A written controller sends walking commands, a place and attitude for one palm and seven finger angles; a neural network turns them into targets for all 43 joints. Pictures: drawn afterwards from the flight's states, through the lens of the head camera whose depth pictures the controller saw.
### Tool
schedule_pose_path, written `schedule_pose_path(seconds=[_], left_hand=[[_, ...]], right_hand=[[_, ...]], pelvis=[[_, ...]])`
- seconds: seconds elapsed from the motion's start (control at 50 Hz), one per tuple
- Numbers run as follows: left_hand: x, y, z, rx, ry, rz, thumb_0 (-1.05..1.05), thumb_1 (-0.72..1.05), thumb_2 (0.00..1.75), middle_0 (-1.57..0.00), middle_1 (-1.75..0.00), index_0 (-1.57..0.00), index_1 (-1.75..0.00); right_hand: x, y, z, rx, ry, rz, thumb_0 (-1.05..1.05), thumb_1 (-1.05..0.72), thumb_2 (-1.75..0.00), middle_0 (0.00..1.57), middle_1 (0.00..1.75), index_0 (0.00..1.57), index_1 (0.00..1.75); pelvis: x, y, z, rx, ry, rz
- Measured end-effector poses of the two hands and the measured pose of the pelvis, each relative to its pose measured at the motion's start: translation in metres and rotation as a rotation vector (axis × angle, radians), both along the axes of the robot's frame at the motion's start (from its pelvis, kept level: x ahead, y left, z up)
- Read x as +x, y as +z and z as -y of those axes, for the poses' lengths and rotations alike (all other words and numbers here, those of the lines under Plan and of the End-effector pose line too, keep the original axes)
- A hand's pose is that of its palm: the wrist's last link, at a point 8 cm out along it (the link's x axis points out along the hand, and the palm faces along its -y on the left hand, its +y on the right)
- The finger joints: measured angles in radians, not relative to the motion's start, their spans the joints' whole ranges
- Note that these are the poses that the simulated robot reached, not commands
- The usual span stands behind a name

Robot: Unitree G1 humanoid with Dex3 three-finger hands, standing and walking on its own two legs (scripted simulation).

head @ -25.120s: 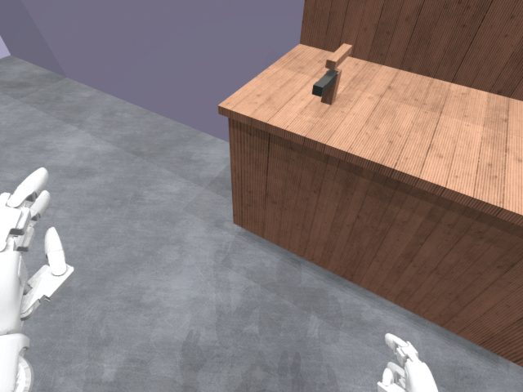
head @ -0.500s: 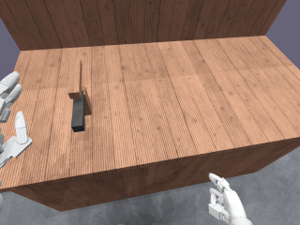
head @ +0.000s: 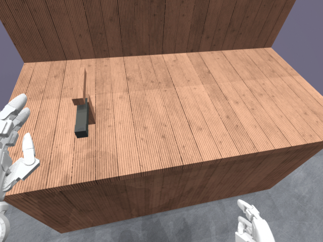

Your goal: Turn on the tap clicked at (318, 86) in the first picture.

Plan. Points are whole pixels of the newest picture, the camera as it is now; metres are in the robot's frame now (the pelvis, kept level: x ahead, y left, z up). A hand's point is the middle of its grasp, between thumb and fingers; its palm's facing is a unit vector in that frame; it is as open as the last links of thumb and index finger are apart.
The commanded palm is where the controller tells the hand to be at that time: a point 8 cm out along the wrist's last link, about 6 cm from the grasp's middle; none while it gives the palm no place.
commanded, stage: come to a stop and stand still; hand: left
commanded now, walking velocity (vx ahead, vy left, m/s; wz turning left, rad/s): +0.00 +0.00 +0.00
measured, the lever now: (81, 130) +0.37 +0.25 +0.04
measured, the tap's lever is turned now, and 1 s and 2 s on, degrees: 0 0 0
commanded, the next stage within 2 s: look again from close up in 0.02 s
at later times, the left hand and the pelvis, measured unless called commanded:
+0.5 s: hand (29, 161) +0.21 +0.25 +0.16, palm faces +0.32 -0.89 -0.33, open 7.4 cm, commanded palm +0.16 +0.29 +0.18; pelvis +0.00 +0.01 +0.00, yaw +0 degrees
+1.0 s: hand (76, 152) +0.24 +0.18 +0.17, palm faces +0.21 -0.91 -0.35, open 7.4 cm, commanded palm +0.19 +0.23 +0.18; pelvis +0.00 -0.04 +0.00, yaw -5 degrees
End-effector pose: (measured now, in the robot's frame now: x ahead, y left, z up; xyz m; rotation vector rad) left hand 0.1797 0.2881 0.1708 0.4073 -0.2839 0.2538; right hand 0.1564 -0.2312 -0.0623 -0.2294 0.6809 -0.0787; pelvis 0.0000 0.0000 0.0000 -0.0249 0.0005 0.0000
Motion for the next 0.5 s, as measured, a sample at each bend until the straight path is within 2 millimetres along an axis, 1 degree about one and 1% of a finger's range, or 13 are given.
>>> schedule_pose_path(seconds=[0.24,0.38,0.5], left_hand=[[-0.008,0.0,-0.006,-0.017,0.023,0.006,0.01,0.89,0.9,-0.21,-0.3,-0.21,-0.3],[-0.006,-0.002,-0.009,-0.029,0.029,0.006,0.01,0.89,0.9,-0.21,-0.3,-0.21,-0.3],[-0.004,0.003,-0.009,-0.014,0.017,0.018,0.01,0.89,0.9,-0.21,-0.3,-0.21,-0.3]], right_hand=[[0.004,0.002,-0.015,0.018,0.021,0.026,0.02,-0.91,-0.9,0.2,0.3,0.21,0.3],[0.009,0.005,-0.02,0.014,0.028,0.039,0.02,-0.91,-0.9,0.2,0.3,0.21,0.3],[0.012,0.006,-0.022,0.011,0.025,0.042,0.02,-0.91,-0.9,0.2,0.3,0.21,0.3]], pelvis=[[-0.004,0.001,-0.004,0.001,0.002,0.008],[-0.003,0.001,-0.008,0.001,0.001,0.008],[-0.001,0.001,-0.01,0.004,0.001,0.01]])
